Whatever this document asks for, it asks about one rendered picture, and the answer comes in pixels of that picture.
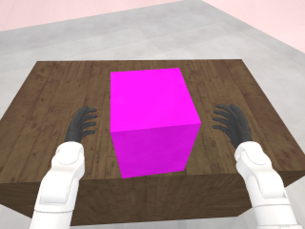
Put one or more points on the carton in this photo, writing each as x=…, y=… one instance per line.
x=154, y=122

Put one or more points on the robot left forearm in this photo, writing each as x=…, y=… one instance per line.
x=58, y=189

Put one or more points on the robot right hand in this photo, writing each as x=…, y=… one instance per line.
x=238, y=127

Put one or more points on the robot right forearm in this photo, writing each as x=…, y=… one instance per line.
x=265, y=187

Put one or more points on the pedestal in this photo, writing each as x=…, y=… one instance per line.
x=36, y=122

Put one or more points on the robot left hand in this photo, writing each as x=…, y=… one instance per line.
x=75, y=131

